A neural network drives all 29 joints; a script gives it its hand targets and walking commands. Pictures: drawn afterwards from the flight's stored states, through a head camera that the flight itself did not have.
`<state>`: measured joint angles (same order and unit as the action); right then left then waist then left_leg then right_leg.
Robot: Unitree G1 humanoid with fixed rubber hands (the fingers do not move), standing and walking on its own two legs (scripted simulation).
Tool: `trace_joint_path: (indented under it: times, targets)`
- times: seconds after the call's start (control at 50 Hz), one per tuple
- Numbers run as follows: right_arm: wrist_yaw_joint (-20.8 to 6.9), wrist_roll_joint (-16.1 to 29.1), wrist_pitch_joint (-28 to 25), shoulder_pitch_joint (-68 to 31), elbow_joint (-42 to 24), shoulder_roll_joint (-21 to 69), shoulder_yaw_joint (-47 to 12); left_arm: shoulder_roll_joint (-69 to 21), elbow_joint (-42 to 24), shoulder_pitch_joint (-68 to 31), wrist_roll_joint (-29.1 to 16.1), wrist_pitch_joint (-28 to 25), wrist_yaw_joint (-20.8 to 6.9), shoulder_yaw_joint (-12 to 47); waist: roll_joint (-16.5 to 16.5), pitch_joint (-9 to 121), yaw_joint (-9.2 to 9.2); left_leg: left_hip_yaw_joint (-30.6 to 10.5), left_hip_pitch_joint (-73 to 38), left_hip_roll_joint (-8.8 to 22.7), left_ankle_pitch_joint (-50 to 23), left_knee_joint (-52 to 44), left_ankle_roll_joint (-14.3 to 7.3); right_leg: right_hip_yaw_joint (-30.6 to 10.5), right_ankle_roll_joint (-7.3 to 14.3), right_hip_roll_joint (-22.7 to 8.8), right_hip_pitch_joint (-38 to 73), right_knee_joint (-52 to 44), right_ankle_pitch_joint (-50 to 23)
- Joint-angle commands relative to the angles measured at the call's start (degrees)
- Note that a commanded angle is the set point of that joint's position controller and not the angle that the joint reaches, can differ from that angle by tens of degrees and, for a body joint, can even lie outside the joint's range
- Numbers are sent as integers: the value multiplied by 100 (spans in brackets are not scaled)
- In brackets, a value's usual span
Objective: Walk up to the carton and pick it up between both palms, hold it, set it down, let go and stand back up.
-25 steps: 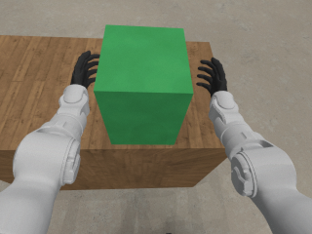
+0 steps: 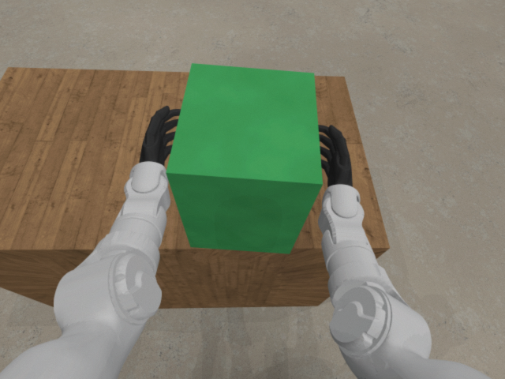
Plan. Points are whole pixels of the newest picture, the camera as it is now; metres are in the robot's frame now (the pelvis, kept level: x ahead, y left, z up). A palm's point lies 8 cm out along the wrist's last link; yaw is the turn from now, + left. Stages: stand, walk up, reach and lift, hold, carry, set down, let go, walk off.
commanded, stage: reach and lift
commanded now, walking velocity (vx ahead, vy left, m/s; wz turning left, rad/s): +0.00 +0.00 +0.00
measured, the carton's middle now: (246, 169) +0.48 +0.02 -0.01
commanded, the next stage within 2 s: none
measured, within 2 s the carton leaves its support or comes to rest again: leaves its support in 1.92 s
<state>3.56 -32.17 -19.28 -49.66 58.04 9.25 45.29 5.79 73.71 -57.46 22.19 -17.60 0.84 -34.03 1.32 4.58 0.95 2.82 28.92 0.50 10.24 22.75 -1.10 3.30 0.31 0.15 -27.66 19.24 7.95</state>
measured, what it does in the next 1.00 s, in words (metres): stands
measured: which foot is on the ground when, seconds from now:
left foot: down 0.00-1.00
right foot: down 0.00-1.00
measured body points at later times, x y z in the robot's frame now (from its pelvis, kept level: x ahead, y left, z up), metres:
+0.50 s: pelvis +0.01 -0.01 +0.00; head +0.10 +0.01 +0.44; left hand +0.46 +0.16 +0.05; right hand +0.44 -0.13 +0.05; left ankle -0.01 +0.10 -0.74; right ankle +0.00 -0.12 -0.74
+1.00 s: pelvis +0.02 -0.01 +0.00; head +0.10 +0.02 +0.45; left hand +0.46 +0.16 +0.05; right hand +0.44 -0.13 +0.05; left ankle -0.01 +0.10 -0.74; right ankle +0.00 -0.12 -0.74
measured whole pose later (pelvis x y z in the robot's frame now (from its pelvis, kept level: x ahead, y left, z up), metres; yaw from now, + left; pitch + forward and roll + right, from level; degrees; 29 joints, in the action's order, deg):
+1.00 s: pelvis +0.02 -0.01 +0.00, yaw +1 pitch +13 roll -1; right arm 3.7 -35.6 -16.8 -45.0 52.1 13.2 47.8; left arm 0.5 63.5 -51.3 27.0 -12.8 -1.0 -37.3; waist 2.2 4.0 0.2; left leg 2.3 23.3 0.7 11.3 21.1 -0.6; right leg 3.9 0.6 0.4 -22.1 18.2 9.5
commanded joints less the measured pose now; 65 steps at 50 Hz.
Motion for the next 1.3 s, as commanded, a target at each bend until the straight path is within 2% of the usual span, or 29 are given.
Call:
trace_joint_path:
  times: [0.0, 0.08, 0.2, 0.32, 0.8, 1.28]
  targets:
    - [-736, -642, 59, -2166, 352, 2128, -1191, -2179, -333, -2463, 387, 45, -517, 670, -516, 3243, -45, 266, -2204, 271, -3472, 278, 406, 302, -165, 44, 1293, 165, -1672]
    - [-702, -713, 102, -2152, 339, 2250, -1101, -2285, -563, -2418, 436, 173, -502, 630, -481, 3178, -62, 299, -2298, 248, -3409, 294, 394, 303, -179, 47, 1330, 130, -1582]
    - [-701, -722, 147, -2123, 214, 2491, -1122, -2395, -743, -2279, 533, 296, -560, 587, -403, 3080, -129, 363, -1989, 162, -3180, 209, 326, 267, -244, 3, 1834, 213, -1940]
    - [-723, -750, 155, -2073, 148, 2662, -1143, -2535, -847, -2222, 575, 331, -617, 611, -391, 2986, -114, 363, -1899, 137, -3164, 186, 301, 277, -282, -27, 2013, 269, -2135]
    - [-738, -758, 168, -1992, -4, 2961, -1305, -2833, -905, -2077, 675, 377, -665, 663, -375, 2964, -161, 354, -1777, 145, -3069, 27, 241, 336, -288, -59, 2221, 222, -2197]
    - [-684, -657, 16, -2021, 91, 2948, -1503, -3057, -799, -2018, 682, 350, -618, 769, -435, 3004, -138, 289, -1685, 178, -3176, -21, 285, 350, -201, -71, 2366, 169, -2405]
